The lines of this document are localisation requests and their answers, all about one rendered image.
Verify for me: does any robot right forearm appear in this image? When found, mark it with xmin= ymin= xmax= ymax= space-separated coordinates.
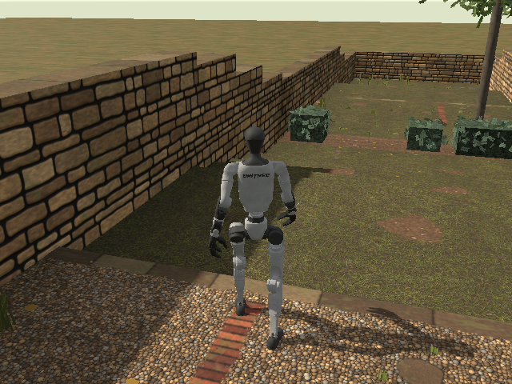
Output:
xmin=285 ymin=191 xmax=297 ymax=215

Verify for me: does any robot right upper arm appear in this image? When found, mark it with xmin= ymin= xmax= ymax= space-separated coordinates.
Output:
xmin=272 ymin=161 xmax=293 ymax=203

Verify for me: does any right robot thigh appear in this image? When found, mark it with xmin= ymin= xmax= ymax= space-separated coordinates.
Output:
xmin=266 ymin=225 xmax=285 ymax=294

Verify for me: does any robot left hand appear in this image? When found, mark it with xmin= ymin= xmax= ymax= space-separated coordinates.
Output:
xmin=208 ymin=236 xmax=227 ymax=258

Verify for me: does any robot left shin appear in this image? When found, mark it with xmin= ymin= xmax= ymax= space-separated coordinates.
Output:
xmin=233 ymin=257 xmax=245 ymax=306

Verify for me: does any robot right hand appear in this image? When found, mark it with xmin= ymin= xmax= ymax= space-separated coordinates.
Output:
xmin=277 ymin=211 xmax=296 ymax=226

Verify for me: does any robot left forearm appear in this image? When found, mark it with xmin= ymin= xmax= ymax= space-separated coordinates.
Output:
xmin=210 ymin=196 xmax=227 ymax=238

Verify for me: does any robot left upper arm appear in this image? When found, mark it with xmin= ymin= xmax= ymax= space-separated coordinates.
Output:
xmin=219 ymin=162 xmax=239 ymax=208

